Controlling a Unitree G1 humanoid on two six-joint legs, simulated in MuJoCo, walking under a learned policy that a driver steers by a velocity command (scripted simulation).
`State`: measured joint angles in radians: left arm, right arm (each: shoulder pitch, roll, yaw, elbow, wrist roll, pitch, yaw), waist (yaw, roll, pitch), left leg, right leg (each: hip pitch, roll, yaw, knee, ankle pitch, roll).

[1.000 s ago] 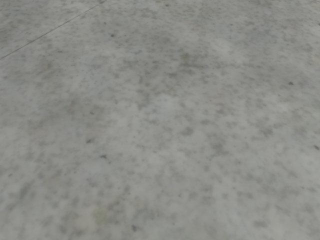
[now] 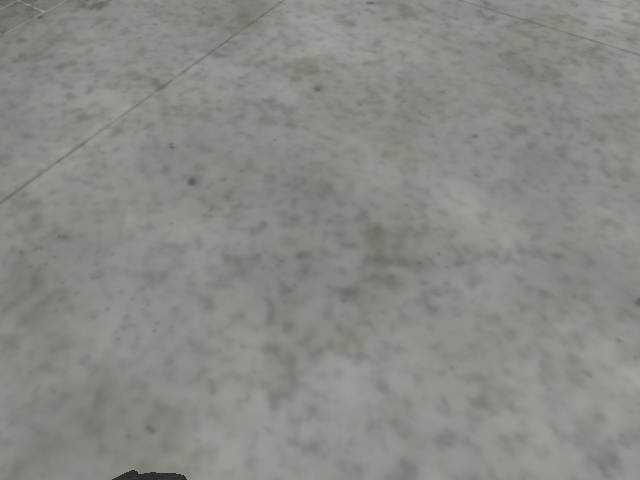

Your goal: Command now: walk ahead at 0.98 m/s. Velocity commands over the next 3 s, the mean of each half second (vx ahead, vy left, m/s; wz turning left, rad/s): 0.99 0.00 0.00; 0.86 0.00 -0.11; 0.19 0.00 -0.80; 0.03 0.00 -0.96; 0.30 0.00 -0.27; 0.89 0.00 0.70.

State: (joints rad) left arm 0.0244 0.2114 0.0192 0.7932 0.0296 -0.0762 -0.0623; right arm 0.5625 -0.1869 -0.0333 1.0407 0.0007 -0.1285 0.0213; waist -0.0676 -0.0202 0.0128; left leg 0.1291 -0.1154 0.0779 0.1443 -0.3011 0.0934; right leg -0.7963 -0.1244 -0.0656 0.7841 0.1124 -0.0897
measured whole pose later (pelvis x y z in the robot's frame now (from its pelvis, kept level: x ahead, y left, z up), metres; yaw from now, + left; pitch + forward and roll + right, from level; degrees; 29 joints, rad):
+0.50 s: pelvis +0.48 -0.01 +0.00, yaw +0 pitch +1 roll -1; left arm 0.55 0.21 0.04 1.04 -0.01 -0.14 -0.02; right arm -0.02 -0.23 0.01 0.74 -0.03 -0.08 0.06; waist 0.09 0.02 0.04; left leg -0.75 0.11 0.07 0.65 0.14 0.10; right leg 0.21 0.10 -0.05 0.07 -0.30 -0.09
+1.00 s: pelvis +0.97 +0.02 -0.01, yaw -3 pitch +1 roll +1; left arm 0.00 0.23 0.00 0.77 -0.02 -0.12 -0.07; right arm 0.51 -0.22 -0.01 1.00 0.00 -0.11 -0.03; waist -0.08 -0.04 0.06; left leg 0.16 -0.08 0.13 0.29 -0.42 0.05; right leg -0.66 0.02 -0.08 0.55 0.22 -0.09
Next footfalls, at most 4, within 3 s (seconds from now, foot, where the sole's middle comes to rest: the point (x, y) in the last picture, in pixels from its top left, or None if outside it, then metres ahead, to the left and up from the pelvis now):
0.14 right None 0.35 -0.08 -0.77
0.60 left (273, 344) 0.81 0.09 -0.77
1.04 right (318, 211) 1.23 -0.04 -0.77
1.54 left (275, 173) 1.40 0.07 -0.77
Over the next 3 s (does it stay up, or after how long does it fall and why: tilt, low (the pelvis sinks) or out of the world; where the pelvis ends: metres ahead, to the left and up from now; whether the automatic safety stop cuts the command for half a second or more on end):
stays up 1.49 -0.28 -0.02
